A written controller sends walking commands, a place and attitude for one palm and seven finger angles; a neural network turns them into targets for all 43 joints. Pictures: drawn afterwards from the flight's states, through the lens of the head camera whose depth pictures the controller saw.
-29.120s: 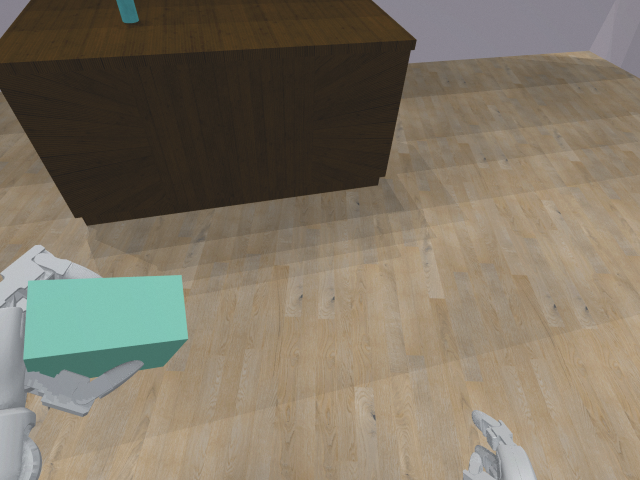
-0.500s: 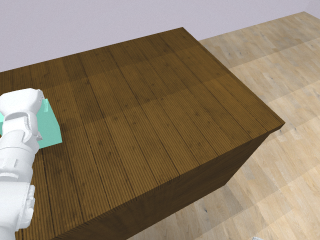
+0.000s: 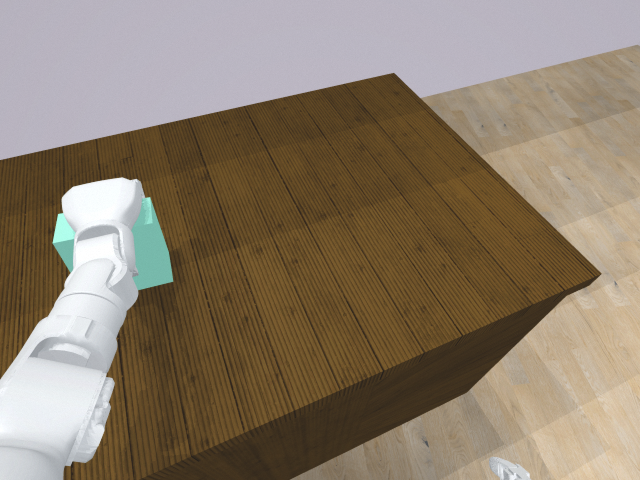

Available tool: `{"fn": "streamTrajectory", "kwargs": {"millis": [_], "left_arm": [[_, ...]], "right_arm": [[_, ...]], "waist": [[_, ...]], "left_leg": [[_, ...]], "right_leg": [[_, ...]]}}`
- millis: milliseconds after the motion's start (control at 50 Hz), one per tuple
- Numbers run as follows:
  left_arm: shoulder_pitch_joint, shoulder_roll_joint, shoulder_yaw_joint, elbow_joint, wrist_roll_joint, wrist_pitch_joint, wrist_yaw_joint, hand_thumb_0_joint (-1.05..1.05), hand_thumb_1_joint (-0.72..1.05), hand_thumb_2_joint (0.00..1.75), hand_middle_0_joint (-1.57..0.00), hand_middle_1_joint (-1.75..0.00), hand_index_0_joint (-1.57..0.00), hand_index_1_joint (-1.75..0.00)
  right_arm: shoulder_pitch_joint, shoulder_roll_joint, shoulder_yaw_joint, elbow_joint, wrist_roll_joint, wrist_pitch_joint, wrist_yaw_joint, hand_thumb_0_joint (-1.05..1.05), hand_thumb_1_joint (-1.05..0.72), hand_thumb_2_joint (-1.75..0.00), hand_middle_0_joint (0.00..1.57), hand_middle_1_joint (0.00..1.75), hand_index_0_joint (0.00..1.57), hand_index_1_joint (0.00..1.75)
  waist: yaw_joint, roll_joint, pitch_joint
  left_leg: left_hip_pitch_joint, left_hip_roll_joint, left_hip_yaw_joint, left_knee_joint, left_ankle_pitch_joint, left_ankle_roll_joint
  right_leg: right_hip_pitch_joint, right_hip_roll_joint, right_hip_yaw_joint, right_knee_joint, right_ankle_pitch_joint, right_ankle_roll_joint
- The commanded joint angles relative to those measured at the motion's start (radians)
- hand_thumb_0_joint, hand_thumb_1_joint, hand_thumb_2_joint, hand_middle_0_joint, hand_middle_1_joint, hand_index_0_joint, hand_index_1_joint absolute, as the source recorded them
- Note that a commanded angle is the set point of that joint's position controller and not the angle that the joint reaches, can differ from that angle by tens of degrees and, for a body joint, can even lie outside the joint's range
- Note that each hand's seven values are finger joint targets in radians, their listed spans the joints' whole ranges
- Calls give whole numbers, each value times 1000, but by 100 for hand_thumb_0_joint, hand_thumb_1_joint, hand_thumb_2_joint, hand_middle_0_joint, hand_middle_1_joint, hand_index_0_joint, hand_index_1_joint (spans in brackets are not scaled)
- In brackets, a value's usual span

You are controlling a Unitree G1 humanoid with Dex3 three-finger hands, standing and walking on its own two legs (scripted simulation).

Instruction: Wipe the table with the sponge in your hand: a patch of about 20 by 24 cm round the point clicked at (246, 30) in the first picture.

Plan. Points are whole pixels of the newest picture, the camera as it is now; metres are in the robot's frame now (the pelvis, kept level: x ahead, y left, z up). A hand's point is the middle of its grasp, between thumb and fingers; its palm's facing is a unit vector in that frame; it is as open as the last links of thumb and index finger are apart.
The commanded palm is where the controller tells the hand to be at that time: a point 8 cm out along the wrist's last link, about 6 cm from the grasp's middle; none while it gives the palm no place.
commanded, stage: slide across to the middle lane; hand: left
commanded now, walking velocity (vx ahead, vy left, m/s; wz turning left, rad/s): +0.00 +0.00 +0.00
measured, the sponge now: (123, 259) +0.40 +0.32 +0.01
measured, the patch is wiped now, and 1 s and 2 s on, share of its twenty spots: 0.35 0.50 0.70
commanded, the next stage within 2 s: wipe back along the middle lane in 0.16 s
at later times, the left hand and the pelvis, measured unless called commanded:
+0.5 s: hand (164, 227) +0.43 +0.25 +0.05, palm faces -0.08 +0.01 -1.00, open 10.3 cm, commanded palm +0.39 +0.23 +0.09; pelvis +0.01 -0.02 +0.00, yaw -1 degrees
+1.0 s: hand (169, 253) +0.38 +0.23 +0.05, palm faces -0.02 -0.02 -1.00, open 10.3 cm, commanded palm +0.33 +0.21 +0.08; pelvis +0.02 -0.02 +0.01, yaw -1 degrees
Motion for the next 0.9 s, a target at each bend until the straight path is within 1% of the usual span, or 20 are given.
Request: {"fn": "streamTrajectory", "kwargs": {"millis": [0, 40, 60, 80, 160, 220, 260, 280, 320, 360, 420, 460, 520, 560, 640, 700, 740, 800, 840, 880], "left_arm": [[-355, 34, -17, -158, -1, -31, 3, 0, 10, 130, -120, -160, -120, -160], [-359, 7, -33, -157, 8, -19, 9, 0, 10, 130, -120, -160, -120, -160], [-339, 28, 5, -171, -3, -12, 15, 0, 10, 130, -120, -160, -120, -160], [-372, -13, -42, -180, 3, -3, 18, 0, 10, 130, -120, -160, -120, -160], [-383, 10, -1, -147, 4, 45, 38, 0, 10, 130, -120, -160, -120, -160], [-413, 2, -24, -120, 10, 79, 45, 0, 10, 130, -120, -160, -120, -160], [-383, 80, 45, -90, 14, 97, 48, 0, 10, 130, -120, -160, -120, -160], [-362, 44, 7, -84, 14, 105, 44, 0, 10, 130, -120, -160, -120, -160], [-326, 34, -3, -64, 13, 113, 34, 0, 10, 130, -120, -160, -120, -160], [-282, 75, 39, -67, 13, 112, 26, 0, 10, 130, -120, -160, -120, -160], [-215, 30, -1, -116, 1, 101, 10, 0, 10, 130, -120, -160, -120, -160], [-144, 60, 41, -153, -11, 98, 7, 0, 10, 130, -120, -160, -120, -160], [-84, -32, -38, -185, -26, 114, -4, 0, 10, 130, -120, -160, -120, -160], [-49, 10, 7, -193, -38, 127, -5, 0, 10, 130, -120, -160, -120, -160], [-15, -53, -54, -230, -42, 170, -9, 0, 10, 130, -120, -160, -120, -160], [24, -51, -49, -265, -45, 189, -14, 0, 10, 130, -120, -160, -120, -160], [16, -79, -76, -284, -42, 203, -19, 0, 10, 130, -120, -160, -120, -160], [70, -55, -47, -320, -48, 215, -21, 0, 10, 130, -120, -160, -120, -160], [88, -72, -56, -341, -53, 226, -23, 0, 10, 130, -120, -160, -120, -160], [65, -97, -81, -378, -50, 234, -24, 0, 10, 130, -120, -160, -120, -160]], "right_arm": [[-9, -155, -50, -92, -6, -24, -6, 0, -90, -90, 20, 30, 20, 30], [-18, -153, -50, -91, -10, -17, 0, 0, -90, -90, 20, 30, 20, 30], [-30, -154, -50, -94, -9, -16, 2, 0, -90, -90, 20, 30, 20, 30], [-27, -151, -49, -96, -12, -12, 4, 0, -90, -90, 20, 30, 20, 30], [-52, -153, -45, -88, -12, 3, 7, 0, -90, -90, 20, 30, 20, 30], [-55, -150, -39, -88, -11, 10, 7, 0, -90, -90, 20, 30, 20, 30], [-62, -162, -35, -85, -11, 17, 3, 0, -90, -90, 20, 30, 20, 30], [-57, -155, -33, -94, -12, 19, 4, 0, -90, -90, 20, 30, 20, 30], [-60, -154, -31, -98, -10, 21, 4, 0, -90, -90, 20, 30, 20, 30], [-71, -162, -29, -104, -8, 26, 2, 0, -90, -90, 20, 30, 20, 30], [-72, -154, -32, -126, -6, 25, 5, 0, -90, -90, 20, 30, 20, 30], [-87, -162, -35, -135, -3, 26, 6, 0, -90, -90, 20, 30, 20, 30], [-101, -156, -33, -152, 5, 26, 10, 0, -90, -90, 20, 30, 20, 30], [-120, -166, -31, -153, 11, 26, 9, 0, -90, -90, 20, 30, 20, 30], [-141, -161, -30, -163, 17, 30, 8, 0, -90, -90, 20, 30, 20, 30], [-154, -159, -29, -173, 18, 29, 9, 0, -90, -90, 20, 30, 20, 30], [-171, -156, -27, -178, 20, 32, 7, 0, -90, -90, 20, 30, 20, 30], [-185, -156, -22, -192, 19, 31, 6, 0, -90, -90, 20, 30, 20, 30], [-198, -152, -19, -200, 20, 32, 4, 0, -90, -90, 20, 30, 20, 30], [-211, -149, -17, -206, 19, 33, 4, 0, -90, -90, 20, 30, 20, 30]], "waist": [[-54, 2, -304], [-53, 13, -290], [-32, 38, -305], [-49, 42, -307], [-39, -3, -297], [-51, -34, -299], [-31, -35, -304], [-32, -44, -320], [-34, -64, -306], [-18, -47, -308], [-17, -57, -316], [6, -55, -331], [-11, -82, -264], [5, -93, -240], [-3, -101, -211], [13, -78, -236], [7, -82, -222], [22, -103, -246], [23, -120, -226], [19, -83, -208]], "left_leg": [[293, 87, -56, -50, 338, -69], [294, 88, -56, -44, 372, -77], [300, 88, -57, -47, 407, -81], [315, 89, -56, -38, 421, -83], [270, 83, -46, -44, 404, -77], [238, 74, -26, -44, 358, -63], [210, 67, -24, -56, 335, -56], [206, 62, -14, -54, 336, -51], [179, 57, -1, -55, 312, -38], [167, 52, -1, -63, 307, -34], [168, 48, 11, -55, 315, -25], [170, 45, 6, -61, 339, -25], [150, 42, 15, -67, 302, -21], [138, 40, 10, -80, 287, -20], [151, 38, 16, -88, 266, -21], [179, 39, 14, -89, 284, -24], [185, 39, 13, -90, 278, -26], [194, 37, 9, -88, 293, -26], [192, 37, 9, -95, 283, -27], [211, 40, 5, -98, 286, -29]], "right_leg": [[23, 9, -14, -31, 194, -66], [11, 10, -16, -25, 210, -67], [25, 9, -13, -22, 224, -72], [18, 10, -23, -19, 229, -69], [52, 6, -13, -20, 261, -70], [89, 0, -9, -24, 283, -61], [130, -3, 7, -28, 292, -65], [155, -6, 0, -26, 310, -61], [177, -11, 17, -33, 344, -55], [204, -14, 34, -35, 361, -60], [236, -18, 41, -36, 413, -54], [267, -18, 58, -33, 446, -62], [249, -18, 53, -45, 438, -55], [257, -19, 62, -52, 426, -60], [243, -19, 58, -62, 398, -57], [251, -17, 51, -57, 391, -63], [237, -17, 53, -59, 379, -64], [265, -15, 50, -50, 400, -65], [263, -16, 51, -56, 392, -63], [239, -13, 38, -55, 360, -67]]}}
